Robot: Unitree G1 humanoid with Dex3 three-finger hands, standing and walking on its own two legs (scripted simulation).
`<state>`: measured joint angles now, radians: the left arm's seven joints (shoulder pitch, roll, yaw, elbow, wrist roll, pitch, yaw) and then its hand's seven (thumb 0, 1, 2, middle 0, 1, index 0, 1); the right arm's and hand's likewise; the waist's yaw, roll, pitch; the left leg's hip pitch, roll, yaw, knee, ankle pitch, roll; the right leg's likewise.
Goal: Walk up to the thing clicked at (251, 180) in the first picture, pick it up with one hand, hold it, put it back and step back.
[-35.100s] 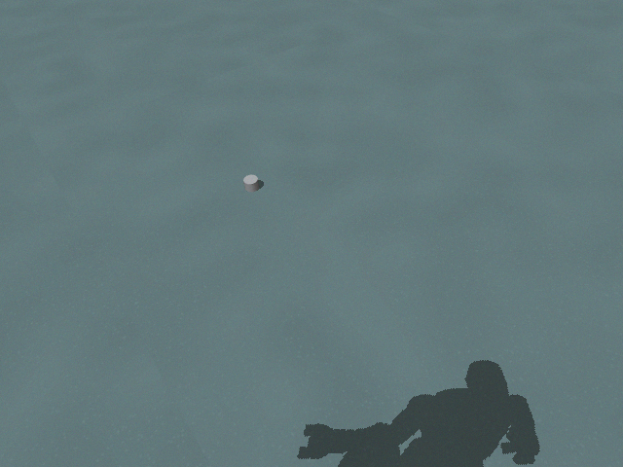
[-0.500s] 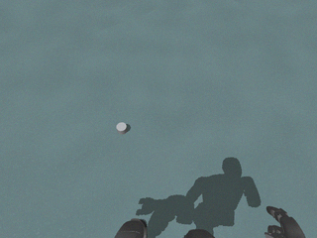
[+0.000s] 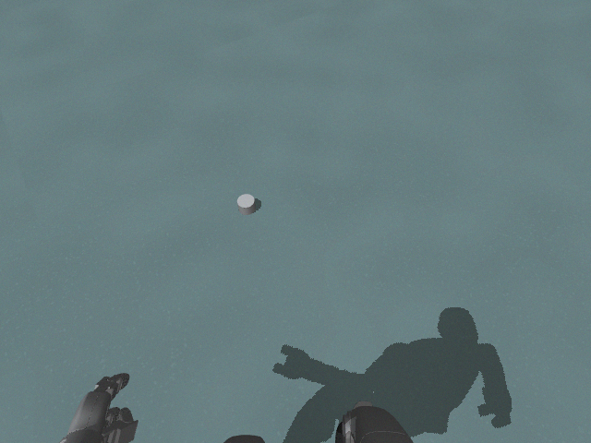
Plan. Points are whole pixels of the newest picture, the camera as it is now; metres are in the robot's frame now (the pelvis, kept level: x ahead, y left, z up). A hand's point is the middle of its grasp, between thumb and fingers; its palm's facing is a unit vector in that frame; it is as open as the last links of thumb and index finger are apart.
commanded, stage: step back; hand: left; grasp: from above
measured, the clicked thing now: (246, 204) +1.01 +0.25 -0.73
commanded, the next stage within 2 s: stand in 1.14 s
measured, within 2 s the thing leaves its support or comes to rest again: neither
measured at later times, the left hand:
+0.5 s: hand out of the picture -0.03 +0.27 -0.14, palm faces +0.03 -0.92 -0.38, open 7.4 cm
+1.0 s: hand out of the picture +0.11 +0.24 -0.13, palm faces -0.02 -0.93 -0.36, open 7.4 cm
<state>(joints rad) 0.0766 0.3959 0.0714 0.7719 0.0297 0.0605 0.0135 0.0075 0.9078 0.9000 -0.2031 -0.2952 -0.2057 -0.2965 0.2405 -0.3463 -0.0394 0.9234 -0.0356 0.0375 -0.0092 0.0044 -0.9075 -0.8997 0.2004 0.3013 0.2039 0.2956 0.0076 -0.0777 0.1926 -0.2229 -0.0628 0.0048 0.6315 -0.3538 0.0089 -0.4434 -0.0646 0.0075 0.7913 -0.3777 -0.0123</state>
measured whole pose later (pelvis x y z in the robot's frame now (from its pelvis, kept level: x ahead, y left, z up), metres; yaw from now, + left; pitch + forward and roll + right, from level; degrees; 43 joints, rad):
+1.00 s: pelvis -0.02 -0.01 +0.01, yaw +0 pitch -2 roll +0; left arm 0.09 0.33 0.02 0.99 0.02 -0.02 0.00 0.01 0.91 0.90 -0.20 -0.30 -0.21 -0.30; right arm 0.19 -0.36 -0.03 1.02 -0.01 0.00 0.00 0.00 -0.91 -0.90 0.20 0.30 0.20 0.30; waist -0.01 0.03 0.07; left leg -0.20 0.01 -0.02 0.60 -0.34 0.00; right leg -0.30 -0.02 -0.03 0.61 -0.26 0.00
